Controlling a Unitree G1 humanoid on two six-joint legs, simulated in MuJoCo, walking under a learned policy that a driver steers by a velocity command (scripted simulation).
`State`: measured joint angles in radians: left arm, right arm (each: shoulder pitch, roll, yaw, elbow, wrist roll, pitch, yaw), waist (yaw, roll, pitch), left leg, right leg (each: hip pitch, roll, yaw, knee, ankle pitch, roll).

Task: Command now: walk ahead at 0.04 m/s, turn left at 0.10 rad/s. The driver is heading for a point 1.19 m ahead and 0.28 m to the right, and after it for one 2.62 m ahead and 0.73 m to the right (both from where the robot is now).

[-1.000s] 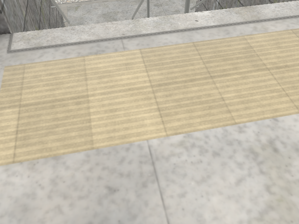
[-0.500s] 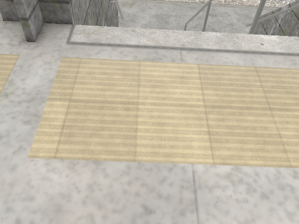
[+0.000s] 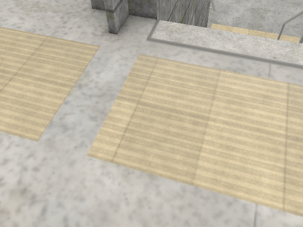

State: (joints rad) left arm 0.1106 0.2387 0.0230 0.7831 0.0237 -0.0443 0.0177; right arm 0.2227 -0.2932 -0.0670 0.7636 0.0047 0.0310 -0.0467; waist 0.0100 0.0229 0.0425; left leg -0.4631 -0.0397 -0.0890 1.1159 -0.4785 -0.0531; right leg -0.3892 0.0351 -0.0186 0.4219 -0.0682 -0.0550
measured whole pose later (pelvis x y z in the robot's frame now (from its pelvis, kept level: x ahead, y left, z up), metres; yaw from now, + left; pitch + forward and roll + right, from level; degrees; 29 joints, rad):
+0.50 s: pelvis +0.03 +0.00 +0.00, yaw -14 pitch +2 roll +0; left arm 0.16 0.28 0.06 0.70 -0.02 0.04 -0.03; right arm 0.19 -0.27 -0.06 0.74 0.01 0.01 -0.06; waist -0.02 0.01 0.03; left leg -0.23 0.09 0.12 0.50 -0.31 -0.02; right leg -0.42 -0.02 -0.04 0.74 -0.35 0.04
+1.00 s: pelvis +0.17 -0.06 +0.00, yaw -25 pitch +3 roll +0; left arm 0.37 0.28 0.06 0.72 -0.02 -0.05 0.00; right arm 0.10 -0.28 -0.05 0.71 0.02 -0.10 0.04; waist 0.07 0.03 -0.02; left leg -0.52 0.02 0.00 0.54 -0.08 0.02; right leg -0.03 0.06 0.12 0.33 -0.35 -0.05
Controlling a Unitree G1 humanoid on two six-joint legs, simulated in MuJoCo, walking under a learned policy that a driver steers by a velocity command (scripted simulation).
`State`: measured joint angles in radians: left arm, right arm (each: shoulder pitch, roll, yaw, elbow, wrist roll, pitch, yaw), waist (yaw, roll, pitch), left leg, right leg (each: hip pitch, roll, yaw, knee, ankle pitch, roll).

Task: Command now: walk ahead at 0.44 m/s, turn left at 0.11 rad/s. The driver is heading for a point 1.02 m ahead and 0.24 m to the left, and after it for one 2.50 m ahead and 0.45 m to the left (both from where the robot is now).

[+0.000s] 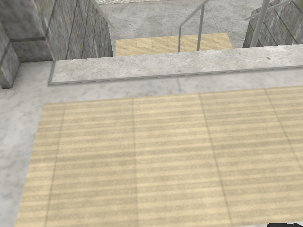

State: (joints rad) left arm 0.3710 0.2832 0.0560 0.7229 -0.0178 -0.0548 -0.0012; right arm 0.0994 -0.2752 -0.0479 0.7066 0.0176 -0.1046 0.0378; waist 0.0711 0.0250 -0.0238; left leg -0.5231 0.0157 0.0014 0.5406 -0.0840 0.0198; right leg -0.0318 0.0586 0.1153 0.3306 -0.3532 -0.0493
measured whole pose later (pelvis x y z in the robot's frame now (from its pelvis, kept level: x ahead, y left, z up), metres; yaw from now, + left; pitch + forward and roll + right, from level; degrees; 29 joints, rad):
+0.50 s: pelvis +0.27 +0.04 +0.00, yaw +14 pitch +3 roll +0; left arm 0.02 0.26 0.03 0.62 0.00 -0.12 -0.03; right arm 0.42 -0.28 -0.06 0.77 0.03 -0.04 -0.01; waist -0.10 -0.03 0.02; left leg -0.05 -0.10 -0.20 0.40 -0.38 0.07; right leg -0.54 0.01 0.08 0.48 0.00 0.02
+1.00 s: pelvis +0.52 +0.13 -0.01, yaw +28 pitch +2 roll -2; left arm 0.39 0.30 0.07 0.87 -0.03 -0.07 -0.02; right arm 0.05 -0.26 -0.03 0.60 0.02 -0.05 0.05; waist 0.11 0.03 0.03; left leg -0.56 0.06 -0.01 0.58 -0.10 0.05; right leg 0.07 -0.02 -0.14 0.27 -0.36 0.03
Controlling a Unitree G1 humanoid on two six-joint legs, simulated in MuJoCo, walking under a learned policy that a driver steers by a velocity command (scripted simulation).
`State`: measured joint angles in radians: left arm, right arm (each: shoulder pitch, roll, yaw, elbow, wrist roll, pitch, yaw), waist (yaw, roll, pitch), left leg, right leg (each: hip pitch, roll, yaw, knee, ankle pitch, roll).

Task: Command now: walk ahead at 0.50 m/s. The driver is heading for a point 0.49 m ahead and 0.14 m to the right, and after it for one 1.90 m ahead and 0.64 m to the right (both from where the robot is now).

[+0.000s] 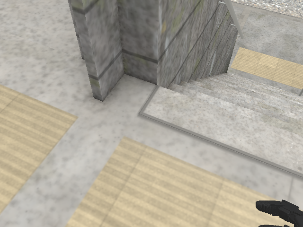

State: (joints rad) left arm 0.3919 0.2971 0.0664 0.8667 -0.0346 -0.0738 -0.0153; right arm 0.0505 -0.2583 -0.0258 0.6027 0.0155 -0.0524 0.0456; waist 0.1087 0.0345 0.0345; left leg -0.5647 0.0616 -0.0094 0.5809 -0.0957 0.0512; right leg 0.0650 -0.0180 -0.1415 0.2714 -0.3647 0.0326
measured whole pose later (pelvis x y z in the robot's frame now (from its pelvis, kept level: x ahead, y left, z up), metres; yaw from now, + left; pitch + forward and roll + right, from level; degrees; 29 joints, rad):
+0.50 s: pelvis +0.26 -0.01 +0.00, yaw -14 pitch +1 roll +3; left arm 0.09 0.26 0.04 0.72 -0.02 -0.02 -0.06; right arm 0.33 -0.28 -0.08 0.82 0.01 -0.07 -0.01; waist -0.07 -0.04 0.03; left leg 0.10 0.00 0.27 0.25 -0.36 -0.02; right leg -0.62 -0.09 -0.02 0.67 -0.05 -0.05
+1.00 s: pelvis +0.45 -0.08 +0.01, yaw -32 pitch +3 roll +0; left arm 0.21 0.31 0.07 0.69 -0.01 0.03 0.03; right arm 0.09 -0.29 -0.05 0.70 0.00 -0.04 -0.01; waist 0.04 0.03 0.03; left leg -0.54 0.00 -0.10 0.69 -0.18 -0.09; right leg -0.28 0.14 0.17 0.52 -0.27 -0.07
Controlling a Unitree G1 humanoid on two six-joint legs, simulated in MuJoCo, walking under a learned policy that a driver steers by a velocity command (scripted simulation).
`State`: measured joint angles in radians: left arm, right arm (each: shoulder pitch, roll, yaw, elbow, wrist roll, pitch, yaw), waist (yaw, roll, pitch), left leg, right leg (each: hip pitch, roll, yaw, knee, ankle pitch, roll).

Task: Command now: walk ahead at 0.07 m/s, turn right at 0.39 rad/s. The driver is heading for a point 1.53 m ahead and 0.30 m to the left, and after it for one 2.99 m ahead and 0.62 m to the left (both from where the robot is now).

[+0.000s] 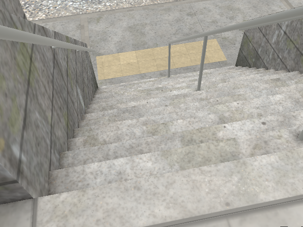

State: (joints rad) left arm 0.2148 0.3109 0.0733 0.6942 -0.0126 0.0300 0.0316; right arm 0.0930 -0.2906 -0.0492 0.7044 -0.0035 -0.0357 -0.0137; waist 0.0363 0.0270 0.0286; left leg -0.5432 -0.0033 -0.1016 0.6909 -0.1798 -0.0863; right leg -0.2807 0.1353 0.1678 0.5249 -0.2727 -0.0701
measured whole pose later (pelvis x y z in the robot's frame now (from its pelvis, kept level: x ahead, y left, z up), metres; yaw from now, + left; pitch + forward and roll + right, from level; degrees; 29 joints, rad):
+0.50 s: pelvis +0.03 +0.00 +0.00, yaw +6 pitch +1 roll +0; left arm 0.22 0.26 0.07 0.76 0.03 0.02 0.04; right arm 0.19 -0.32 -0.08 0.71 0.02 0.03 -0.02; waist 0.00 0.04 0.04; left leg -0.49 -0.07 -0.11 0.91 -0.46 -0.04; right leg -0.21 0.01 0.02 0.50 -0.30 -0.02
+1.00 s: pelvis +0.05 +0.05 +0.01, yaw +23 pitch +1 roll -2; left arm 0.15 0.33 0.08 0.74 0.00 -0.06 -0.01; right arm 0.31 -0.28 -0.04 0.66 0.00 -0.01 -0.03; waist -0.02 -0.02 0.01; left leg -0.18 -0.04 -0.10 0.36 -0.21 0.06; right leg -0.53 -0.03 0.03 0.87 -0.22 0.04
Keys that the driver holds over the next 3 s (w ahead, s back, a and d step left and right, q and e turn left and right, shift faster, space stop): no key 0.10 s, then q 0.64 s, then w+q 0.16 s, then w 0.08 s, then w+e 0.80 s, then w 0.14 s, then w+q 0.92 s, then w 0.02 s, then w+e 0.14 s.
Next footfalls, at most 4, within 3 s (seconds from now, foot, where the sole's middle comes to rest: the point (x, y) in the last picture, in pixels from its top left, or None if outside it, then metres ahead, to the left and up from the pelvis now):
0.06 left None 0.14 0.13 -0.77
0.38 right None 0.06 -0.12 -0.77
0.76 left None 0.04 0.14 -0.77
1.28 right None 0.31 -0.02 -0.77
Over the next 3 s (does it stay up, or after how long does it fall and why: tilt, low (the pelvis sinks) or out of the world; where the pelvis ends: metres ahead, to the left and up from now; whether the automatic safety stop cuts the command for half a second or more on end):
stays up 0.90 0.14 -0.30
